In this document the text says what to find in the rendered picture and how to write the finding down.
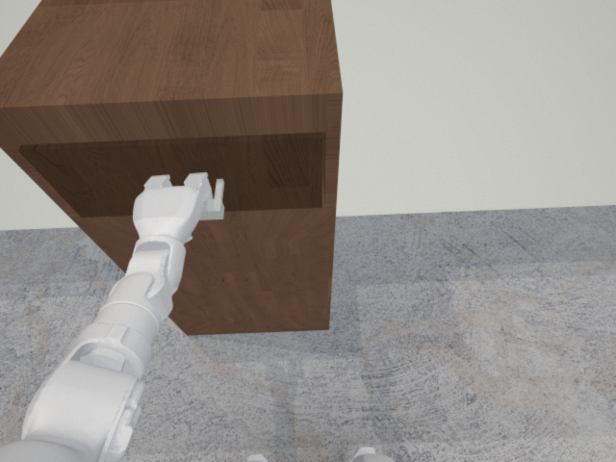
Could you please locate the left robot hand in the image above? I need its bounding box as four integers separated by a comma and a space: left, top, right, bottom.
133, 172, 213, 245

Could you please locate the robot left upper arm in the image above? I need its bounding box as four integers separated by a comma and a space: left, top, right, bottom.
0, 360, 145, 462

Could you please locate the cabinet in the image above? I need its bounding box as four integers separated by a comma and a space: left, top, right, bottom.
0, 0, 343, 336

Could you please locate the left robot forearm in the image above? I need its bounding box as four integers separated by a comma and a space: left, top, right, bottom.
21, 235, 186, 440

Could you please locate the handle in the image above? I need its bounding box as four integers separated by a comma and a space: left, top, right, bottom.
199, 179, 224, 220

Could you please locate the drawer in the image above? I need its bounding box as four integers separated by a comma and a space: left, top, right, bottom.
18, 132, 322, 218

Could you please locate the robot right shin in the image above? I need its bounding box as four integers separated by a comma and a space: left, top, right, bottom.
352, 448, 375, 460

